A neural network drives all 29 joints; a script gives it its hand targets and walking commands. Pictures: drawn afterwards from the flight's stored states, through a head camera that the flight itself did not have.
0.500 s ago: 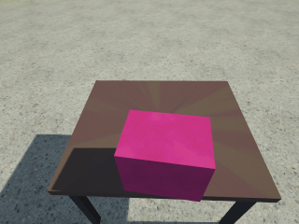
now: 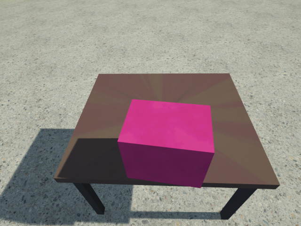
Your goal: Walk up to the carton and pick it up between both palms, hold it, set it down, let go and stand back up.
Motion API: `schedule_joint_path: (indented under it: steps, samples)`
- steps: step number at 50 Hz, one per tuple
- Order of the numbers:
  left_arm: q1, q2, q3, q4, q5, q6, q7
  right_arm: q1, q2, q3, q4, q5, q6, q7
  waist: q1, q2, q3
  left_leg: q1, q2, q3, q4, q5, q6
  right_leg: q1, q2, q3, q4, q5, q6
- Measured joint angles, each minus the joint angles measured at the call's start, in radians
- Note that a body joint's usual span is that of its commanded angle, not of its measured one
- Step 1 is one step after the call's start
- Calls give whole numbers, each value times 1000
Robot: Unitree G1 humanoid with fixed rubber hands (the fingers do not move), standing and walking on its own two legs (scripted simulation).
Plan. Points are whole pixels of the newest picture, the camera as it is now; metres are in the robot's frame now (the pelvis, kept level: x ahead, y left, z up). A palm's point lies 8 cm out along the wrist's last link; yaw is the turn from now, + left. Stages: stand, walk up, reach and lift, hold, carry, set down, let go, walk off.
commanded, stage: stand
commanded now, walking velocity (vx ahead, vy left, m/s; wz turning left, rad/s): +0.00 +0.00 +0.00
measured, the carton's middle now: (166, 143) +0.44 -0.02 -0.08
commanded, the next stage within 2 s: none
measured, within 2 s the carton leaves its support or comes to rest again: neither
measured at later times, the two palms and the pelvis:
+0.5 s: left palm out of the picture +0.04 +0.25 -0.12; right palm out of the picture +0.05 -0.26 -0.13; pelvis +0.02 -0.01 +0.00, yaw +0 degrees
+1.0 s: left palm out of the picture +0.05 +0.24 -0.12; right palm out of the picture +0.05 -0.26 -0.13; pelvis +0.03 -0.01 +0.00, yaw +0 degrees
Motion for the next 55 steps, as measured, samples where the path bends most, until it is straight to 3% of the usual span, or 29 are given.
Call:
schedule_joint_path:
  steps: [55]
  samples:
    - [-58, -26, 4, 104, -12, 11, 22, -1, 21, -5, 82, 9, 4, -28, -1, -7, -8, 58, 17, -20, -30, -27, -19, 50, 27, 11, -11, -36, -16]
